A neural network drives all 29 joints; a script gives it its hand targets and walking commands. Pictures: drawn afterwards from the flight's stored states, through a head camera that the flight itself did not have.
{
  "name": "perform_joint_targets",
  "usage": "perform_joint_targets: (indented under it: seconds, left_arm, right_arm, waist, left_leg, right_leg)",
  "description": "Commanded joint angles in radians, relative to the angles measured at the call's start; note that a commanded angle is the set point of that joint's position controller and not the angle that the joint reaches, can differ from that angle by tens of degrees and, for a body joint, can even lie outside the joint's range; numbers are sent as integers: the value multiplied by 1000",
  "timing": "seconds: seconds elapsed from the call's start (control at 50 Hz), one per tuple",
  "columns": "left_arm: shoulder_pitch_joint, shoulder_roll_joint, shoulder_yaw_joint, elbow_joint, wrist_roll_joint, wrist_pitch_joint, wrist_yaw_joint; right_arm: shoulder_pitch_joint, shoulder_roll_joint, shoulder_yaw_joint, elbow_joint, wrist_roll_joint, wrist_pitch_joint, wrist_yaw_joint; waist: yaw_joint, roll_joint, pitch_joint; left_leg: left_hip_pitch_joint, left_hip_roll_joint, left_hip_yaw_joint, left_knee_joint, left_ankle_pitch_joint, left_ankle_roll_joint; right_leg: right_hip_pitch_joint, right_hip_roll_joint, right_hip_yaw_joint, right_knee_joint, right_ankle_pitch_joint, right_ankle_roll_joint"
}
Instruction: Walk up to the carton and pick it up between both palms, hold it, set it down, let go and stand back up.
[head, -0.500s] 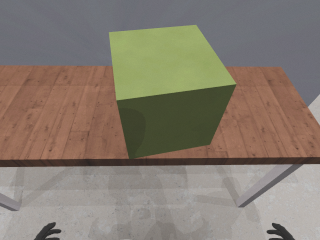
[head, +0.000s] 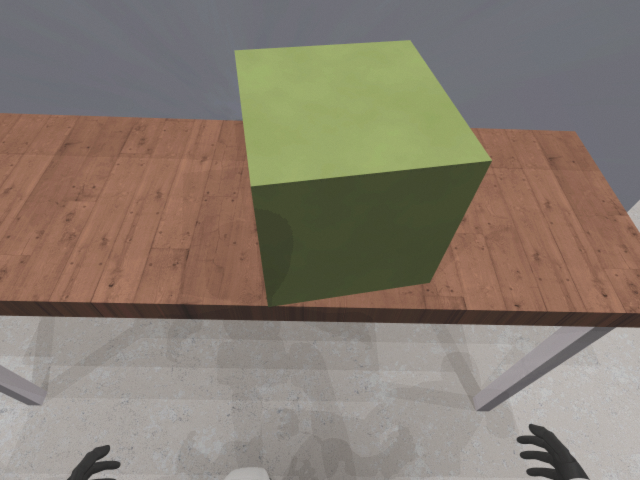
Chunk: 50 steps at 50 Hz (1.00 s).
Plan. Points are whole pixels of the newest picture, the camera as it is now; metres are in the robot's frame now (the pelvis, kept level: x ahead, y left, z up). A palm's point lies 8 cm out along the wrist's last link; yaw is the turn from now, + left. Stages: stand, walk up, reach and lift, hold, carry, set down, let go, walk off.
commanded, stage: reach and lift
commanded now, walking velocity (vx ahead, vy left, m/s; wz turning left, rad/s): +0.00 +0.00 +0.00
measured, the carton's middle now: (338, 174) +0.51 -0.02 +0.07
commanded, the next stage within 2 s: none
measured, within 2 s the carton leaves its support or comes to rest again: neither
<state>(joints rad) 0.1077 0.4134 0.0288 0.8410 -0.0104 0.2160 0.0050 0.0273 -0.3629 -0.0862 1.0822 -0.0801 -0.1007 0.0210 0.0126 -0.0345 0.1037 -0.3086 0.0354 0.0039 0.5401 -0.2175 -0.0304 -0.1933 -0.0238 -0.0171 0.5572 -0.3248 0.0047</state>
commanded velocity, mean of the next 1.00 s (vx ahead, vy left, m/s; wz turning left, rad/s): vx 0.00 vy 0.00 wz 0.00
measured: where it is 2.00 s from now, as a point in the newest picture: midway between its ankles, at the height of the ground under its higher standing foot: outside the picture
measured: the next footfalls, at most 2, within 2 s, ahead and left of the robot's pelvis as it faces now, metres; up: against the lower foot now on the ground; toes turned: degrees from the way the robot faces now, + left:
none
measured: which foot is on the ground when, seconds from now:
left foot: down 0.00-1.00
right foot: down 0.00-1.00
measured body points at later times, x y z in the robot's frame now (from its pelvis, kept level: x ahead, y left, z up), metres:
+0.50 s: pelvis +0.02 -0.01 +0.01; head +0.01 +0.00 +0.46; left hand +0.19 +0.27 -0.05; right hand +0.18 -0.34 -0.04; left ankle +0.06 +0.14 -0.73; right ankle -0.01 -0.12 -0.73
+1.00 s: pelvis +0.03 -0.01 +0.02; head +0.01 +0.00 +0.47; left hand +0.21 +0.25 +0.01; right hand +0.18 -0.30 +0.00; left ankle +0.06 +0.14 -0.73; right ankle -0.01 -0.12 -0.73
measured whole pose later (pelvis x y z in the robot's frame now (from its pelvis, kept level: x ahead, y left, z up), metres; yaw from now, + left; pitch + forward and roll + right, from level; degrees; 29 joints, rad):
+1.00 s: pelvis +0.03 -0.01 +0.02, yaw -4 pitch -4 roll +0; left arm 0.39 0.22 0.12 -0.03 -0.05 0.37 0.09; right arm 0.34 -0.42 -0.11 0.25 0.19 0.09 0.18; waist 0.01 -0.01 0.03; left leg -0.08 0.06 0.07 0.27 -0.11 -0.04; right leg 0.00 -0.02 0.00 0.30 -0.22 0.01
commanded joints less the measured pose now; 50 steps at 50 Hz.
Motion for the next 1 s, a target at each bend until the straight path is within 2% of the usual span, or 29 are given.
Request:
perform_joint_targets:
  seconds: [0.0,0.04,0.08,0.1,0.12,0.14,0.16,0.2,0.24,0.28,0.32,0.46,0.48,0.54,0.58,0.6,0.68,0.72,0.74,0.76,0.78,0.86,0.98]
  left_arm:
    - [-266,129,11,-411,5,205,23]
    - [-194,92,-4,-458,41,276,31]
    - [-110,100,39,-509,66,299,33]
    - [-59,104,50,-536,67,304,34]
    - [-32,109,72,-567,73,309,36]
    - [13,91,79,-592,70,311,39]
    - [22,78,92,-593,74,311,46]
    - [41,56,95,-568,104,316,45]
    - [22,41,104,-551,126,317,35]
    - [7,27,111,-565,120,309,37]
    - [-19,3,102,-631,97,283,39]
    - [11,-10,106,-749,46,210,47]
    - [26,-7,106,-759,37,207,47]
    - [33,0,112,-798,27,192,48]
    - [44,6,123,-829,22,183,46]
    - [51,6,131,-838,28,177,49]
    - [104,1,158,-884,19,162,57]
    - [131,-17,156,-893,15,157,62]
    - [145,-17,163,-913,10,153,64]
    - [162,-34,152,-924,7,154,66]
    - [173,-37,163,-930,3,151,65]
    - [208,-73,140,-983,-22,136,73]
    - [241,-130,112,-1102,-48,108,111]
  right_arm:
    - [-128,-166,-95,-107,3,-72,35]
    - [-103,-158,-102,-129,17,-57,51]
    - [-59,-220,-115,-183,39,-41,65]
    - [-43,-252,-123,-225,63,-38,73]
    - [-35,-273,-130,-246,84,-31,79]
    - [-35,-292,-133,-287,104,-19,92]
    - [-56,-305,-139,-314,110,-8,103]
    - [-44,-308,-135,-351,97,23,114]
    - [-58,-301,-118,-385,96,56,116]
    - [-63,-289,-99,-445,107,81,127]
    - [-36,-263,-78,-484,123,100,138]
    - [95,-229,-58,-572,176,132,155]
    - [102,-228,-57,-594,188,134,153]
    - [121,-222,-69,-650,185,138,142]
    - [141,-212,-71,-703,184,138,129]
    - [152,-209,-65,-693,183,139,127]
    - [174,-204,-65,-792,202,136,114]
    - [185,-212,-70,-814,208,138,115]
    - [188,-217,-74,-845,214,142,115]
    - [189,-222,-83,-863,219,143,116]
    - [195,-225,-76,-878,228,145,116]
    - [212,-241,-95,-955,252,152,132]
    - [244,-278,-113,-1002,306,155,183]
  waist:
    - [-76,-38,-108]
    - [-26,67,-196]
    - [-17,83,-260]
    - [-12,82,-289]
    - [-4,106,-314]
    - [4,126,-325]
    - [18,121,-288]
    - [26,77,-169]
    - [13,44,-99]
    - [34,10,-62]
    - [25,-23,-71]
    - [5,-9,-112]
    - [9,0,-104]
    - [-8,8,-107]
    - [-2,-1,-117]
    - [-11,7,-115]
    - [10,-4,-114]
    - [1,-14,-110]
    - [9,-26,-114]
    - [-1,-29,-104]
    - [10,-39,-96]
    - [3,-66,-88]
    - [7,-5,-99]
  left_leg:
    - [480,-39,53,132,-87,10]
    - [369,4,40,52,-32,5]
    - [358,10,35,9,19,2]
    - [414,14,20,-1,116,-9]
    - [449,13,12,-4,212,-23]
    - [474,13,-6,-28,233,-34]
    - [446,3,1,-42,199,-41]
    - [371,-5,16,-89,161,-22]
    - [319,-15,35,-124,178,-21]
    - [309,-26,49,-155,161,-12]
    - [345,-28,61,-177,168,-8]
    - [395,-44,96,-213,188,-2]
    - [390,-48,95,-214,184,-2]
    - [384,-56,101,-223,145,4]
    - [363,-66,104,-222,136,11]
    - [359,-67,104,-223,140,12]
    - [352,-76,104,-232,159,21]
    - [362,-74,94,-237,163,20]
    - [368,-72,97,-240,181,21]
    - [385,-70,88,-241,179,21]
    - [388,-68,92,-244,193,19]
    - [416,-55,70,-262,192,21]
    - [443,-34,44,-278,222,-4]
  right_leg:
    - [-514,-86,-35,-77,-97,-102]
    - [-336,-12,-94,-33,52,-77]
    - [-187,25,-110,-42,133,-57]
    - [-169,36,-112,-60,207,-56]
    - [-157,49,-115,-67,270,-54]
    - [-145,60,-114,-88,292,-60]
    - [-141,59,-102,-106,261,-60]
    - [-77,69,-91,-142,259,-52]
    - [-21,72,-76,-172,270,-38]
    - [-10,75,-64,-200,254,-32]
    - [-3,69,-53,-227,258,-19]
    - [-13,50,-21,-282,315,-4]
    - [-13,43,-15,-289,303,-1]
    - [-22,35,-9,-301,302,2]
    - [-7,22,4,-306,320,10]
    - [-8,20,3,-303,325,12]
    - [8,21,3,-313,342,20]
    - [-2,28,-3,-318,333,20]
    - [-7,32,-5,-321,339,19]
    - [-26,35,-10,-327,327,18]
    - [-22,35,-9,-331,339,18]
    - [-60,52,-17,-354,275,2]
    - [-107,66,-20,-366,217,-31]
